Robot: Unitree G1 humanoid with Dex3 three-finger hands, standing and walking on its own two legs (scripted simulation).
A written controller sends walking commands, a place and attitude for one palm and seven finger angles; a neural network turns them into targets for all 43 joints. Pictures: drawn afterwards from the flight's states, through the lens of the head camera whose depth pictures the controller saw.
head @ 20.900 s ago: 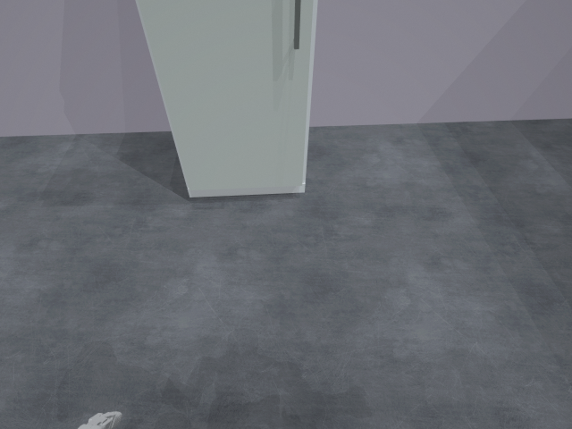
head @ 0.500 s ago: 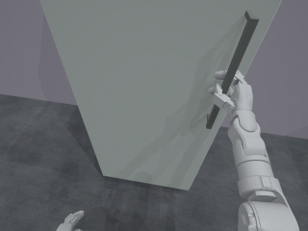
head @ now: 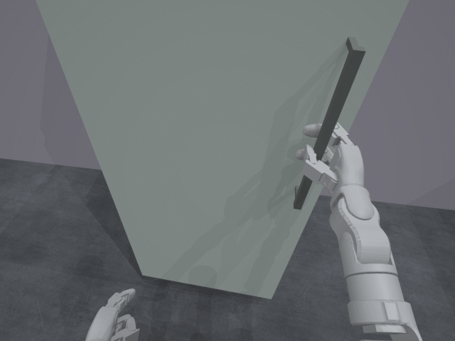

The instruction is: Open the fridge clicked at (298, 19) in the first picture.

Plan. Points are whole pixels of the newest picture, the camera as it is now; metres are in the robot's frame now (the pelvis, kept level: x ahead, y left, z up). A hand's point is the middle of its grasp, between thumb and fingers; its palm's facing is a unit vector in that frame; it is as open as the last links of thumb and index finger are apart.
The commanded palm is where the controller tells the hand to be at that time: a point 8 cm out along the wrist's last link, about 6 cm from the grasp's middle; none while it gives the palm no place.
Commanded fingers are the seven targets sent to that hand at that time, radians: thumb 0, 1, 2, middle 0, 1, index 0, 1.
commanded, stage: pull the door a little, standing still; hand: right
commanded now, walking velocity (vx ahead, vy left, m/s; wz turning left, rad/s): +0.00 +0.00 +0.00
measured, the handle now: (319, 140) +0.43 -0.13 +0.17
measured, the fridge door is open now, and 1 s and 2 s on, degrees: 3 36 48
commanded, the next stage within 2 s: walk backward, drawing the door open in 0.02 s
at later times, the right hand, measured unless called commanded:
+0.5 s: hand (291, 238) +0.23 -0.06 +0.15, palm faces -0.12 +0.98 -0.17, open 6.2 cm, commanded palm +0.21 -0.11 +0.16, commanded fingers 0.00 -0.90 -0.90 0.45 1.40 0.45 1.40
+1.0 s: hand (231, 316) +0.13 +0.02 +0.15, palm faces -0.09 +0.98 -0.20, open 6.7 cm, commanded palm +0.11 -0.03 +0.16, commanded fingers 0.00 -0.90 -0.90 0.45 1.40 0.45 1.40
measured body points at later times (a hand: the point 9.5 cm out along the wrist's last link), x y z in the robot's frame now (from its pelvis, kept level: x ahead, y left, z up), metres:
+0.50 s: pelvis -0.05 +0.01 +0.00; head -0.04 +0.03 +0.45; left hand +0.13 +0.22 -0.09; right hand +0.23 -0.11 +0.16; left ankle -0.04 +0.12 -0.74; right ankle -0.03 -0.13 -0.74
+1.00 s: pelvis -0.13 +0.09 -0.03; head -0.10 +0.11 +0.41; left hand +0.03 +0.31 -0.14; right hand +0.13 -0.04 +0.16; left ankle -0.04 +0.12 -0.74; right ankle -0.05 -0.11 -0.73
